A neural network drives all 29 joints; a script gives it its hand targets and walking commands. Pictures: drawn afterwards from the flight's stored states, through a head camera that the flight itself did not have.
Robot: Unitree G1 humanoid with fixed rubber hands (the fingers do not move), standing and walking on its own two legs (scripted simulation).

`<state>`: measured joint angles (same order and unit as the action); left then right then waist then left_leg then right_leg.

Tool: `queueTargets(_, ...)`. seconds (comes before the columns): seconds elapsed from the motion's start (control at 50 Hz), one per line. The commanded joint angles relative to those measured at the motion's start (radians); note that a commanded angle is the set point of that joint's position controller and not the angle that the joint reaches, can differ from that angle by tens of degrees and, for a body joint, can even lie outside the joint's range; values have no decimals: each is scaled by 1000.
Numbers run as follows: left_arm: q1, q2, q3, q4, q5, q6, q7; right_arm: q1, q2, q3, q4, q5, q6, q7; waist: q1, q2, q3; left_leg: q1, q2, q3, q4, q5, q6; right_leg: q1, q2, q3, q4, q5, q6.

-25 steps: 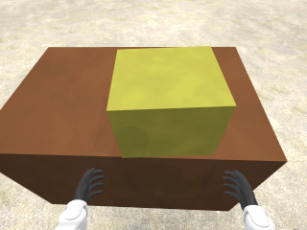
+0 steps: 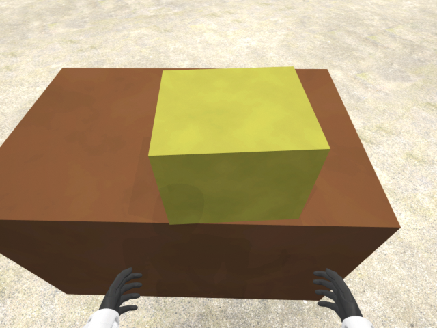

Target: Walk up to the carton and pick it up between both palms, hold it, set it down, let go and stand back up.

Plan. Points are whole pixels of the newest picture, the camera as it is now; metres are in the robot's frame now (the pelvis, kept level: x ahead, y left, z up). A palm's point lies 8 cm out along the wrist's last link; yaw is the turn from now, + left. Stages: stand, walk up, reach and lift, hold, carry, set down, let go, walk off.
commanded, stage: set down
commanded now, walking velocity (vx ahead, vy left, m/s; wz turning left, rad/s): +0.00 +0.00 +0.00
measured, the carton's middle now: (231, 145) +0.50 +0.00 +0.03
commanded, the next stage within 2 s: let go in 0.06 s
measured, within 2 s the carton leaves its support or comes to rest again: neither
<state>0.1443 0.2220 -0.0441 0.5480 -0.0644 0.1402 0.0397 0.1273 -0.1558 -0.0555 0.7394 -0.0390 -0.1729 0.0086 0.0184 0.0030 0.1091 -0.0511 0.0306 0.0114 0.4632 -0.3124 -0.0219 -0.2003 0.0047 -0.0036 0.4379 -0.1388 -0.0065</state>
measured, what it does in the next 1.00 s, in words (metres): stands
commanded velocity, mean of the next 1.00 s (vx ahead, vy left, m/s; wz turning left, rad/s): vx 0.00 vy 0.00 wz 0.00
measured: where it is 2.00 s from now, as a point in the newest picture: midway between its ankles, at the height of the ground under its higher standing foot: outside the picture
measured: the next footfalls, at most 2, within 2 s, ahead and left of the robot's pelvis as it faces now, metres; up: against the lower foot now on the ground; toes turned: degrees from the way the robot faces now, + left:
none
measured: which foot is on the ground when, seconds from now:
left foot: down 0.00-1.00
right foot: down 0.00-1.00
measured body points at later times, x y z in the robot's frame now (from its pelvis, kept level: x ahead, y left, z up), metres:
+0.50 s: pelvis +0.00 -0.02 +0.00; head +0.01 -0.02 +0.45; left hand +0.17 +0.22 -0.08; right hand +0.18 -0.23 -0.09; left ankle -0.03 +0.13 -0.74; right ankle +0.07 -0.12 -0.74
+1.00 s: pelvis +0.01 +0.02 -0.01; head +0.00 +0.03 +0.44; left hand +0.10 +0.25 -0.14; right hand +0.04 -0.25 -0.13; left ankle -0.03 +0.13 -0.74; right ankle +0.07 -0.12 -0.74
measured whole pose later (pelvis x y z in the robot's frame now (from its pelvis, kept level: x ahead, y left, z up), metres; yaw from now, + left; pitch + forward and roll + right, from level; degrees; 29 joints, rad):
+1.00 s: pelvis +0.01 +0.02 -0.01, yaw -2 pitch +1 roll -1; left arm 0.32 0.20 0.03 0.79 0.04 -0.03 -0.04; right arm 0.38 -0.23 -0.05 0.83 -0.04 0.01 0.02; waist 0.00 -0.02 -0.04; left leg -0.20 0.03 0.05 0.55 -0.37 0.00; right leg -0.35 0.01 0.03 0.49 -0.16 0.02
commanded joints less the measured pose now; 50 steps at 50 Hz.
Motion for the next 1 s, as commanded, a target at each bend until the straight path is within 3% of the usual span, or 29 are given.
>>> queueTargets(0.0,-115,101,37,-138,11,-24,7,-99,-103,-31,-121,-6,-43,-1,-3,33,-136,-353,-11,78,-180,95,9,366,24,-9,-7,55,-24)
queueTargets(0.18,-99,107,46,-149,30,-2,1,-74,-101,-19,-128,-10,-54,4,11,16,-131,-353,-16,82,-176,99,16,366,23,-18,-10,65,-21)
queueTargets(0.54,-68,141,61,-210,50,15,-19,-18,-87,2,-170,-7,-44,-8,11,-7,-146,-316,-38,86,-160,88,28,342,4,-11,-50,36,-13)
queueTargets(0.56,138,123,111,-37,123,-84,-27,37,-157,3,-72,-25,90,13,35,-30,-105,-216,29,-8,-11,83,-3,34,-107,133,-87,99,-2)
queueTargets(0.58,154,185,108,-28,119,-121,-43,123,-192,-28,-97,-20,149,13,-2,-102,-101,-168,7,8,47,-36,0,-55,-113,170,-147,-108,-4)
queueTargets(0.6,89,185,113,-38,119,-145,-51,137,-192,-33,-108,-6,174,15,-13,-121,-103,-181,24,-6,45,-23,5,-51,-109,183,-142,-108,-14)
queueTargets(0.62,65,163,110,-34,121,-162,-58,144,-197,-35,-97,6,184,20,-18,-89,-152,-186,20,6,60,-19,3,-33,-112,195,-125,-61,-22)
queueTargets(0.64,50,152,106,-25,119,-172,-60,158,-199,-34,-84,10,187,21,-27,-99,-184,-184,15,14,63,-32,8,-43,-105,195,-124,-64,-26)
queueTargets(0.68,56,140,108,-8,116,-171,-67,174,-182,-27,-67,6,181,23,-24,-104,-203,-187,12,6,58,-53,21,-68,-96,189,-141,-177,-17)
queueTargets(0.72,70,127,109,12,110,-172,-69,152,-179,-26,-61,0,175,27,-19,-82,-202,-182,22,-16,46,-30,29,-96,-80,177,-127,-161,-14)
queueTargets(0.76,74,118,107,38,109,-178,-69,151,-185,-30,-57,-2,167,28,-23,-38,-187,-211,36,-35,8,-35,35,-92,-68,158,-99,-127,-10)
queueTargets(0.84,132,83,106,93,106,-193,-77,156,-196,-30,-35,-1,153,16,-1,64,-168,-280,78,-100,-85,-69,54,-42,-42,111,-5,9,-3)
queueTargets(0.9,147,89,109,131,106,-195,-78,175,-189,-24,-17,4,150,12,6,72,-143,-314,81,-103,-117,-85,47,-20,-45,116,8,42,1)
queueTargets(0.98,184,77,105,187,103,-195,-65,234,-186,-25,21,3,148,2,-4,40,-110,-300,75,-90,-121,-36,53,-22,-61,131,-7,68,-1)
